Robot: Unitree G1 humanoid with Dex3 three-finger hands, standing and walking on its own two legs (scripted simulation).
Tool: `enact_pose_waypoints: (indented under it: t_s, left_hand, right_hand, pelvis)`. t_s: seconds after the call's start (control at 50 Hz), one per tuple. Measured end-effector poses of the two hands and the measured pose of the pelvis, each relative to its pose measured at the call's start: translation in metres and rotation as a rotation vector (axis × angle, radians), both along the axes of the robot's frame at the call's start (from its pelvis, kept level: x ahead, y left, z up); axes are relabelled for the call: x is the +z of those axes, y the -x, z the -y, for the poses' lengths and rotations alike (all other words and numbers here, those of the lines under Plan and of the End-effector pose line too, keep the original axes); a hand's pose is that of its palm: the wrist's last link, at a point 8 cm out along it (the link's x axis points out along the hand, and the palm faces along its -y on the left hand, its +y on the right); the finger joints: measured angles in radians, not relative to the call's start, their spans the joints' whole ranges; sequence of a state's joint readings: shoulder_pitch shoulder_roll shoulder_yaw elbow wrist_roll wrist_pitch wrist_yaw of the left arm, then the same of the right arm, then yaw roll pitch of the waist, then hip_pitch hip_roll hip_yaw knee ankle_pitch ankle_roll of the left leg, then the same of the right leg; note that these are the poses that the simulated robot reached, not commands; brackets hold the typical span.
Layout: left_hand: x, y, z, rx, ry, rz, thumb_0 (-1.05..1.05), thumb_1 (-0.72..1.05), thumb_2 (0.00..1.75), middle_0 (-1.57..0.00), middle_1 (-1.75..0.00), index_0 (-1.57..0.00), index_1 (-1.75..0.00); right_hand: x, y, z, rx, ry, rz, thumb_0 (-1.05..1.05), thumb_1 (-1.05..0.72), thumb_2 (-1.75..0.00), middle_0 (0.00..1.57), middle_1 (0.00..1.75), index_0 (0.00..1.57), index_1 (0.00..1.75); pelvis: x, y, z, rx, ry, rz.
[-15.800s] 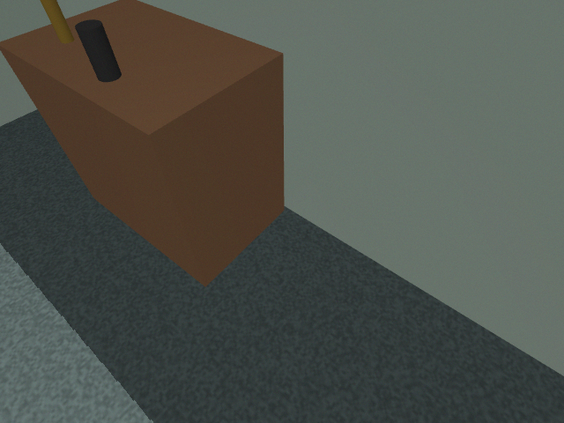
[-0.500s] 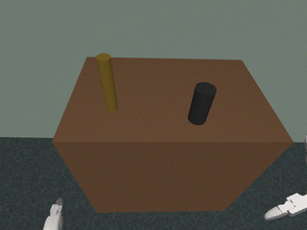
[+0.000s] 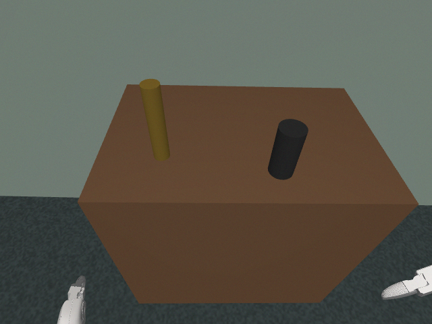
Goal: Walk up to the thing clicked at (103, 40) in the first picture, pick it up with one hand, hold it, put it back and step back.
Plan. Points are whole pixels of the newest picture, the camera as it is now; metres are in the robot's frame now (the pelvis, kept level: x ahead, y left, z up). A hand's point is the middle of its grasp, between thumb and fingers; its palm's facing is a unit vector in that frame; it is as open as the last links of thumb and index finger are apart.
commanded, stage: go down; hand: right
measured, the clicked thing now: (286, 150) +0.48 -0.17 +0.04
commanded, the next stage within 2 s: none
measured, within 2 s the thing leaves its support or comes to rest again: neither
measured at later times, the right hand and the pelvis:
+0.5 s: hand (401, 170) +0.32 -0.32 +0.14, palm faces +0.13 +0.98 -0.12, open 17.5 cm; pelvis +0.01 -0.01 +0.00, yaw +1 degrees
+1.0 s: hand (401, 150) +0.36 -0.33 +0.16, palm faces +0.05 +1.00 +0.00, open 17.5 cm; pelvis +0.01 +0.00 -0.01, yaw +0 degrees
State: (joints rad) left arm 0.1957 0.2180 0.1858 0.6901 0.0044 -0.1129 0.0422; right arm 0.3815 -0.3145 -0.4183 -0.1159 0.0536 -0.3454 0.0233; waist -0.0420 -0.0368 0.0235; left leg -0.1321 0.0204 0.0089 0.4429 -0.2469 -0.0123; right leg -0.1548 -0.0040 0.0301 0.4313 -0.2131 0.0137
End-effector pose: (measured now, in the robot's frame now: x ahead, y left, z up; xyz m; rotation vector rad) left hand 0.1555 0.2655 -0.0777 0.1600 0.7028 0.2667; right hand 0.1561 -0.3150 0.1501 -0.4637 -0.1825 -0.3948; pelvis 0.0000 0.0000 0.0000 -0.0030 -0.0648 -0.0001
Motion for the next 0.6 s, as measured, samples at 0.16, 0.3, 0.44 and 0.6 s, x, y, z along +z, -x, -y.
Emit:
enact_pose_waypoints:
  t_s: [0.16,0.3,0.44,0.6]
  left_hand:
    - [0.001,-0.005,0.006,-0.010,-0.018,-0.007,-0.01,-0.54,0.04,-0.06,-0.05,-0.06,-0.05]
    - [-0.004,0.001,0.011,0.009,-0.034,-0.018,-0.01,-0.53,0.03,-0.06,-0.05,-0.06,-0.05]
    - [-0.005,0.009,0.009,0.028,-0.057,-0.020,-0.01,-0.54,0.04,-0.06,-0.04,-0.05,-0.05]
    - [-0.006,0.014,0.001,0.031,-0.096,-0.056,-0.01,-0.54,0.05,-0.06,-0.05,-0.05,-0.05]
  right_hand:
    - [-0.005,-0.035,0.014,0.066,-0.083,-0.016,-0.01,0.56,-0.04,0.05,0.06,0.06,0.06]
    - [0.003,-0.086,0.039,0.138,-0.202,-0.046,-0.01,0.54,-0.04,0.05,0.06,0.07,0.06]
    - [0.004,-0.129,0.050,0.233,-0.320,-0.117,-0.01,0.54,-0.03,0.06,0.05,0.06,0.05]
    - [-0.010,-0.137,0.057,0.253,-0.374,-0.164,-0.01,0.56,-0.03,0.05,0.05,0.06,0.05]
  pelvis:
    - [0.000,0.002,-0.002,-0.005,-0.002,-0.013]
    - [0.000,0.003,0.000,-0.006,-0.003,-0.038]
    - [-0.001,-0.003,0.004,0.009,-0.002,-0.066]
    - [-0.001,-0.011,0.006,0.021,-0.005,-0.087]
